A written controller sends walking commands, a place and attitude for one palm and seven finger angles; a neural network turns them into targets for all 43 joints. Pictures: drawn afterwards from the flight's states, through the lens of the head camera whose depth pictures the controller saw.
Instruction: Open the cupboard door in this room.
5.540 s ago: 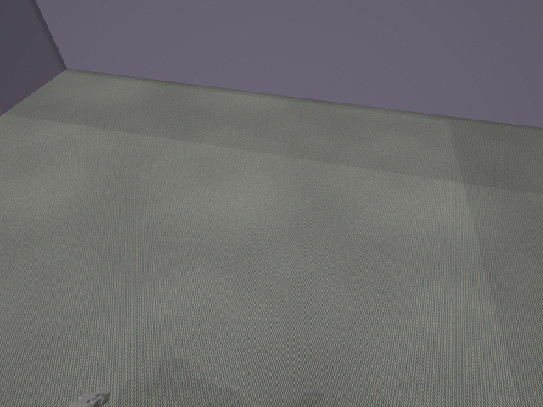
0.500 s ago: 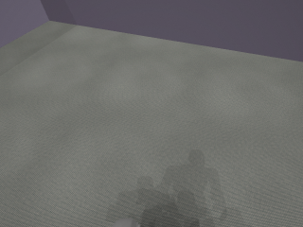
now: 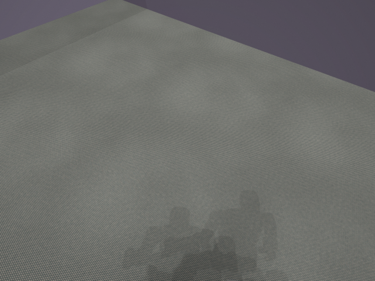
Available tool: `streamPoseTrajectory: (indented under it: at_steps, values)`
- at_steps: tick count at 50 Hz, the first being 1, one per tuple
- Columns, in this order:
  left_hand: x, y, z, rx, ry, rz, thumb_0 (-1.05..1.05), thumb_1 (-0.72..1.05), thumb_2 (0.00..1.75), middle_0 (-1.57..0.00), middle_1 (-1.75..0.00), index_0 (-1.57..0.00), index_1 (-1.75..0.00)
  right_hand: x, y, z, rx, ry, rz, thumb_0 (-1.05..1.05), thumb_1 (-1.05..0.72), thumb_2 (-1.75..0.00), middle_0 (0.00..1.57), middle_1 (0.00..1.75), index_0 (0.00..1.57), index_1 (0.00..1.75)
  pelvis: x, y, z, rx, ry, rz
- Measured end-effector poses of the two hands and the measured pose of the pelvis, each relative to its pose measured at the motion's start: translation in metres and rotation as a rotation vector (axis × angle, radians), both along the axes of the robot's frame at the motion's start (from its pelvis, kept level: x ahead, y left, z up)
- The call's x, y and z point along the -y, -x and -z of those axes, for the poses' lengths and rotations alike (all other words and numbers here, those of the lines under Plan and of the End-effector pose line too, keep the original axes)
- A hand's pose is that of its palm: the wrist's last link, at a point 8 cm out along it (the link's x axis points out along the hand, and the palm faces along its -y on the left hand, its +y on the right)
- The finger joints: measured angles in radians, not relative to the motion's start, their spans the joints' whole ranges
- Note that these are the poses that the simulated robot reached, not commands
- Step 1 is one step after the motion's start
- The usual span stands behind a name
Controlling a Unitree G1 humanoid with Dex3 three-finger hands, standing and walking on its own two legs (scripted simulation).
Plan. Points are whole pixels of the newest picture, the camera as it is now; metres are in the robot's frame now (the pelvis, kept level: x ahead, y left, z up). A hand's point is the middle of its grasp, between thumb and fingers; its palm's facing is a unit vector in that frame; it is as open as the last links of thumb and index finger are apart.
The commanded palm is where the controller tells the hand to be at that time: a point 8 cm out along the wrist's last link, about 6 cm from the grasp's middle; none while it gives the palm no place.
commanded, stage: turn or walk to find it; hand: left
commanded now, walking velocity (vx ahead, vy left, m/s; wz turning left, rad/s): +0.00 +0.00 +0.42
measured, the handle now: out of the picture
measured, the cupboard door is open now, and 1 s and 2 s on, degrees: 0 0 0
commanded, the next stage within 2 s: none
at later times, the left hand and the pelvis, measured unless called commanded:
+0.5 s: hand out of the picture -0.02 +0.19 -0.18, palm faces +0.26 -0.94 -0.23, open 7.4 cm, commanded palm none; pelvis -0.03 -0.01 -0.01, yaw +14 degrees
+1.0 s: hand out of the picture -0.02 +0.22 -0.15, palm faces +0.40 -0.87 -0.27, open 7.4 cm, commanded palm none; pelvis -0.04 -0.01 -0.01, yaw +25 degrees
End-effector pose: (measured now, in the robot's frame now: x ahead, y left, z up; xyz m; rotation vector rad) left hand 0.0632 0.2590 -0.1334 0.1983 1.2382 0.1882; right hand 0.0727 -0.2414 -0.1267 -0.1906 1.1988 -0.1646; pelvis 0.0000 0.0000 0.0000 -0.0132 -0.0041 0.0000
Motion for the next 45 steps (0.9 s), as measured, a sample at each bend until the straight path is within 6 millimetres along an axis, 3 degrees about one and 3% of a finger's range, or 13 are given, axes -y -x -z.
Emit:
streamPoseTrajectory:
  at_steps: [8, 18, 22, 28, 31, 38, 45]
  values:
    - [0.030, -0.006, -0.011, 0.115, -0.034, -0.018, 0.01, 0.91, 0.90, -0.20, -0.30, -0.20, -0.30, 0.021, 0.013, 0.027, -0.046, -0.052, -0.024, 0.01, -0.90, -0.90, 0.20, 0.30, 0.20, 0.30, 0.023, 0.010, 0.010, -0.003, -0.021, -0.072]
    - [0.044, 0.051, -0.012, 0.055, -0.011, -0.129, 0.01, 0.90, 0.90, -0.21, -0.30, -0.20, -0.30, 0.035, 0.012, 0.020, -0.120, -0.025, -0.105, 0.01, -0.91, -0.90, 0.20, 0.30, 0.20, 0.30, 0.026, 0.017, 0.001, 0.010, -0.033, -0.180]
    - [0.035, 0.080, -0.002, 0.017, 0.011, -0.185, 0.01, 0.90, 0.90, -0.21, -0.30, -0.21, -0.30, 0.023, 0.000, 0.015, -0.129, 0.003, -0.161, 0.01, -0.91, -0.90, 0.19, 0.30, 0.20, 0.30, 0.017, 0.021, 0.003, 0.006, -0.031, -0.218]
    - [0.002, 0.129, 0.027, -0.055, 0.041, -0.288, 0.01, 0.90, 0.90, -0.21, -0.30, -0.21, -0.30, -0.016, -0.029, 0.010, -0.048, 0.047, -0.264, 0.01, -0.91, -0.90, 0.19, 0.30, 0.20, 0.30, -0.008, 0.031, 0.017, 0.001, -0.015, -0.271]
    - [-0.011, 0.145, 0.026, -0.103, 0.036, -0.312, 0.01, 0.90, 0.90, -0.20, -0.30, -0.20, -0.30, -0.034, -0.036, 0.001, -0.004, 0.049, -0.291, 0.01, -0.91, -0.90, 0.20, 0.30, 0.20, 0.30, -0.016, 0.035, 0.012, 0.003, -0.003, -0.278]
    - [-0.027, 0.143, 0.007, -0.039, 0.017, -0.346, 0.01, 0.91, 0.90, -0.20, -0.30, -0.20, -0.30, -0.058, -0.035, -0.006, 0.000, 0.024, -0.343, 0.01, -0.91, -0.90, 0.20, 0.30, 0.20, 0.30, -0.022, 0.041, -0.001, -0.001, 0.009, -0.329]
    - [-0.020, 0.121, -0.007, 0.050, -0.016, -0.355, 0.01, 0.91, 0.90, -0.20, -0.30, -0.20, -0.30, -0.051, -0.026, 0.005, -0.037, -0.011, -0.360, 0.01, -0.90, -0.90, 0.20, 0.30, 0.20, 0.30, -0.010, 0.044, 0.000, -0.008, -0.002, -0.386]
